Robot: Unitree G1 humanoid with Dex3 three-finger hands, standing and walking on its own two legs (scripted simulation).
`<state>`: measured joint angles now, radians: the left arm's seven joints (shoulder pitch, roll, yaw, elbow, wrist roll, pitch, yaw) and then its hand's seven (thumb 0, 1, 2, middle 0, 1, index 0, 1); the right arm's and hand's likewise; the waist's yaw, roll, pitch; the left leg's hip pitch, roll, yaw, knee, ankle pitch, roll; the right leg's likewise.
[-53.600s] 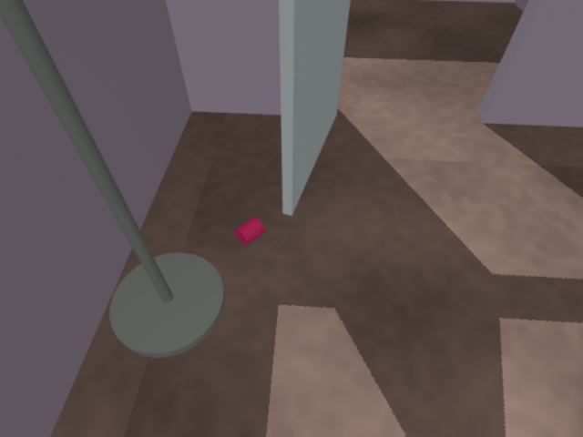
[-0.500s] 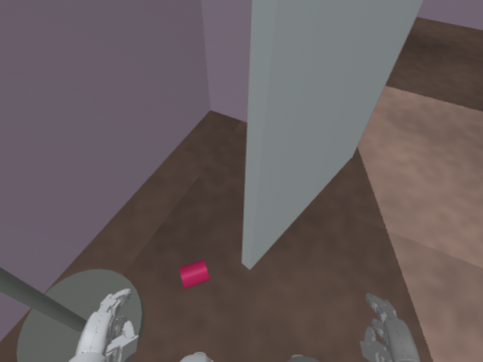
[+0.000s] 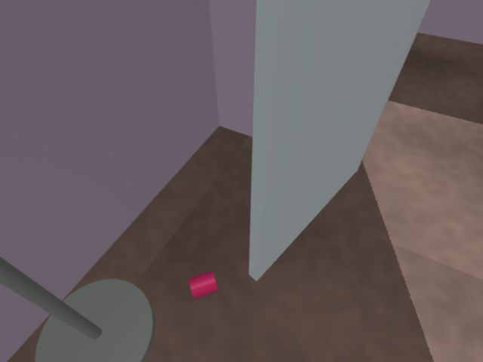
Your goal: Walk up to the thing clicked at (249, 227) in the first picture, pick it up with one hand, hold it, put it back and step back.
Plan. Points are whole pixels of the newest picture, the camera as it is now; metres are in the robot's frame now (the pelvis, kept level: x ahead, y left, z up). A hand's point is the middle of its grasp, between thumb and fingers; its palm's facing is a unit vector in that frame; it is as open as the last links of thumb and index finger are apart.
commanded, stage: stand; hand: left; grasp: from above
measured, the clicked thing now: (203, 284) +0.52 +0.19 -0.73
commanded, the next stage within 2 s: step back in 1.96 s
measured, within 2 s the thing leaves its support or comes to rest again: neither
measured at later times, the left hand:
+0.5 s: hand out of the picture +0.05 +0.24 -0.15, palm faces +0.02 -0.94 -0.34, open 7.4 cm
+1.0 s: hand out of the picture +0.07 +0.24 -0.15, palm faces +0.00 -0.94 -0.33, open 7.4 cm
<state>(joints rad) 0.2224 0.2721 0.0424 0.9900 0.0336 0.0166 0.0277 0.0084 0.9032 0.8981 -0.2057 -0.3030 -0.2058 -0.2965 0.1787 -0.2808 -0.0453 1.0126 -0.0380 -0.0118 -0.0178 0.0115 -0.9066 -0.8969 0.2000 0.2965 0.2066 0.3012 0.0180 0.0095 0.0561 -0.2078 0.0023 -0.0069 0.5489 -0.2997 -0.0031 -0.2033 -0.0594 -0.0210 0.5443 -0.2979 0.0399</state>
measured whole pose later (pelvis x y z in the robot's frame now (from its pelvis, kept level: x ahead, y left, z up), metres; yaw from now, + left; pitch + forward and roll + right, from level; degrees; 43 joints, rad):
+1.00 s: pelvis +0.00 -0.01 +0.01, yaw -1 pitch -3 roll +0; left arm 0.11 0.31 0.03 1.16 0.02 0.00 0.01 0.00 0.90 0.90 -0.21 -0.30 -0.21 -0.30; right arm 0.12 -0.32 -0.02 1.14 -0.02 -0.01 -0.01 0.01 -0.91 -0.90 0.20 0.30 0.21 0.30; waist 0.00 0.01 0.06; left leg -0.09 0.02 0.00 0.34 -0.19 -0.02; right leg -0.09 -0.04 -0.02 0.34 -0.18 0.03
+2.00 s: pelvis +0.00 -0.01 +0.01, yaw -1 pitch -2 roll +0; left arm 0.10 0.33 0.03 1.13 0.00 0.00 0.00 0.01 0.90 0.90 -0.21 -0.30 -0.21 -0.30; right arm 0.10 -0.34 -0.01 1.13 -0.01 0.00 0.01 0.01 -0.91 -0.90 0.20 0.30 0.21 0.30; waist -0.01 0.01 0.06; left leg -0.11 0.03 0.00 0.35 -0.20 -0.02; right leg -0.12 -0.03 -0.02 0.35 -0.20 0.03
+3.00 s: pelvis -0.20 +0.04 -0.01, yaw -5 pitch -4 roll +1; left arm 0.15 0.36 0.07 0.86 0.04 0.04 0.00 0.01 0.90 0.90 -0.21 -0.30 -0.21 -0.30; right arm 0.10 -0.36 -0.06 0.89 0.00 0.05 -0.02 0.01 -0.91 -0.90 0.20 0.30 0.21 0.30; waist 0.00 0.02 0.18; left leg -0.36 -0.06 -0.01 0.86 -0.46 0.02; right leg -0.27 0.06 0.06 0.64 -0.31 -0.05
